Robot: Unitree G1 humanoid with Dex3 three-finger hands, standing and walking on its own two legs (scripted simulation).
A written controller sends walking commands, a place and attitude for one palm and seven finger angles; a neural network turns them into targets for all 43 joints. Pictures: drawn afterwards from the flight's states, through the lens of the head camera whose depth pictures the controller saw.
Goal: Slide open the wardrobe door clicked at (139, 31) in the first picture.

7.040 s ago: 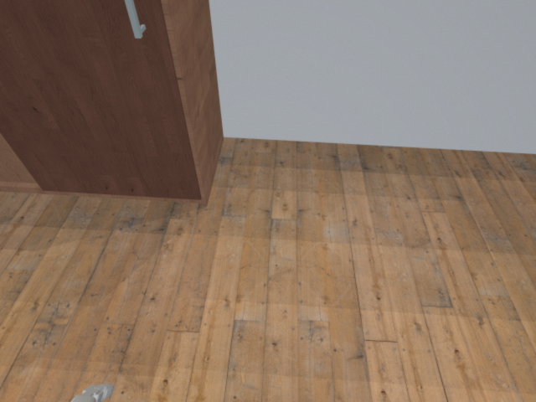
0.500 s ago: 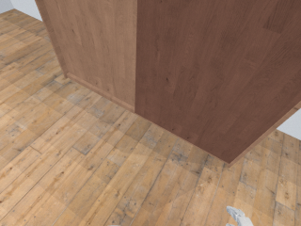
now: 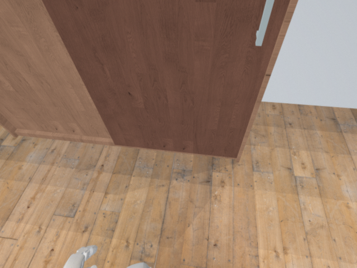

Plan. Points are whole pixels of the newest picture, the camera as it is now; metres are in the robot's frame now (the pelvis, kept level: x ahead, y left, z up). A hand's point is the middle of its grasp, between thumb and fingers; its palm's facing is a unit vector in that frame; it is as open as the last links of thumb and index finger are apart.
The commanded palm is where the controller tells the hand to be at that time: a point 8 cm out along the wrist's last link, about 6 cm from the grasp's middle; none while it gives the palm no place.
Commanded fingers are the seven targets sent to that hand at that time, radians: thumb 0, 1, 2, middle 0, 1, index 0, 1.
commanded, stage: turn to face it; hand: right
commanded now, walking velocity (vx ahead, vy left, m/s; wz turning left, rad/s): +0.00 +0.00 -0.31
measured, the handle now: out of the picture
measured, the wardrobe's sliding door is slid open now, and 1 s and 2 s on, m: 0.00 0.00 0.00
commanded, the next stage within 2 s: take the last steps up to it in 0.26 s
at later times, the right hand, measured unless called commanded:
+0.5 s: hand out of the picture +0.05 -0.18 -0.14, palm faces +0.15 +0.95 -0.26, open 7.4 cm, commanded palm none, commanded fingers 0.00 -0.90 -0.90 0.20 0.30 0.20 0.30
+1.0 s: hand out of the picture -0.07 -0.19 -0.17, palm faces +0.30 +0.95 -0.13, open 7.4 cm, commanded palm none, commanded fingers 0.00 -0.90 -0.90 0.20 0.30 0.20 0.30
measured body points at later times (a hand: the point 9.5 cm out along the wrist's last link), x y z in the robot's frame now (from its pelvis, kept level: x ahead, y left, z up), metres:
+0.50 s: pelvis -0.01 +0.02 +0.01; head +0.00 +0.05 +0.46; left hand +0.05 +0.26 -0.15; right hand +0.04 -0.23 -0.12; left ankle +0.00 +0.13 -0.72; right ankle -0.01 -0.10 -0.70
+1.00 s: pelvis +0.07 -0.07 +0.01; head +0.07 -0.09 +0.46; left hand +0.20 +0.14 -0.13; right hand -0.08 -0.25 -0.15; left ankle +0.02 +0.10 -0.66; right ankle +0.07 -0.16 -0.72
